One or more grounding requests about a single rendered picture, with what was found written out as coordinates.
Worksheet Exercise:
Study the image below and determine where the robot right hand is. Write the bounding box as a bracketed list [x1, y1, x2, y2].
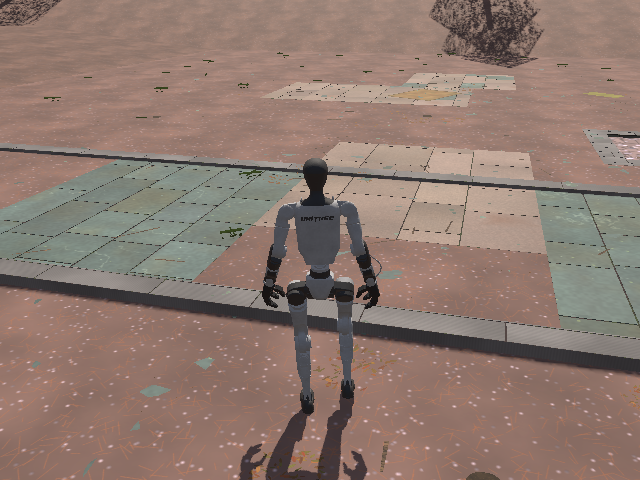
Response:
[356, 283, 380, 309]

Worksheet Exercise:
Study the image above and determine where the robot right upper arm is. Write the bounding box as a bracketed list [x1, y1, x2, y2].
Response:
[337, 200, 366, 256]

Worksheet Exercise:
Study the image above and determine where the robot left forearm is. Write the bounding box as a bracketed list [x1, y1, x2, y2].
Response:
[263, 243, 282, 287]

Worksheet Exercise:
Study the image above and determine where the robot left upper arm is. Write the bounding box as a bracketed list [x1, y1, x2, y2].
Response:
[271, 202, 296, 259]

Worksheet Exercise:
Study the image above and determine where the robot left hand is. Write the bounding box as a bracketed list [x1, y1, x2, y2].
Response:
[262, 284, 285, 308]

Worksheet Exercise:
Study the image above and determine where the left robot foot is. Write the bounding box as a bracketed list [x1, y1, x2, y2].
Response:
[300, 388, 315, 414]

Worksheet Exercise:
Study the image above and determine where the robot torso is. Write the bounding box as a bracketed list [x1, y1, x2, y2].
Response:
[294, 196, 341, 300]

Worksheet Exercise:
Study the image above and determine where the robot right forearm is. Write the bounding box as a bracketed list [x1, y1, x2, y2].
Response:
[356, 240, 377, 287]

